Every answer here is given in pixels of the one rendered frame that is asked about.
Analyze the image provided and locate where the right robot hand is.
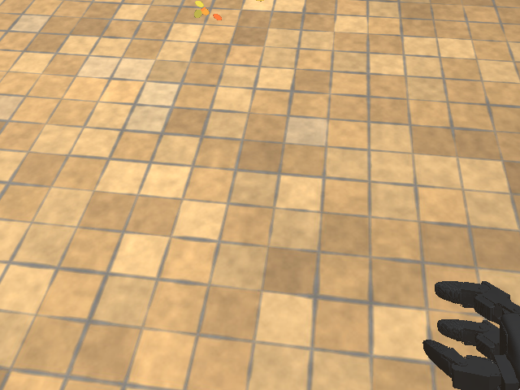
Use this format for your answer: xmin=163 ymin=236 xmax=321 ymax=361
xmin=423 ymin=281 xmax=520 ymax=390

